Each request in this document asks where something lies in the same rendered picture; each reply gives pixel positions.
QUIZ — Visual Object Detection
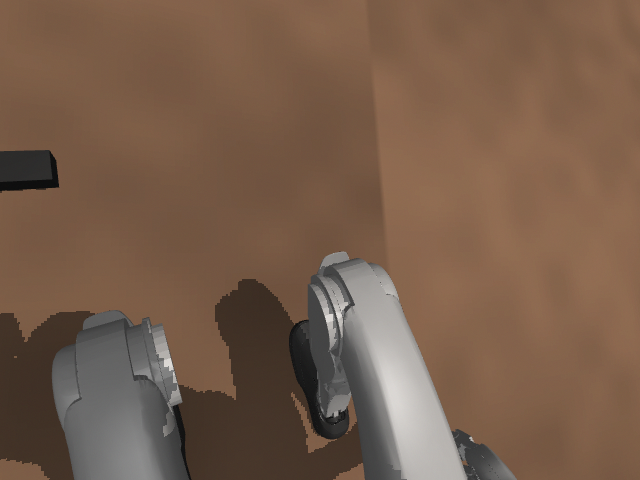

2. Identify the left robot foot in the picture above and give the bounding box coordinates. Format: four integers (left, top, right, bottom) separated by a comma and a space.
173, 404, 191, 480

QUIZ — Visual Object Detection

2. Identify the right robot hand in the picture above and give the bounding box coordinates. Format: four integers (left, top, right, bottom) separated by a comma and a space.
451, 429, 517, 480

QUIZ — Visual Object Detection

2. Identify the small box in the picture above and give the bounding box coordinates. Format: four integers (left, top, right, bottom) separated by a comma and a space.
0, 150, 59, 191

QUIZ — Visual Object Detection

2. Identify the right robot foot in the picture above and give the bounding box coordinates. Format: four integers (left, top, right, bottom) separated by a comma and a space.
289, 320, 349, 440

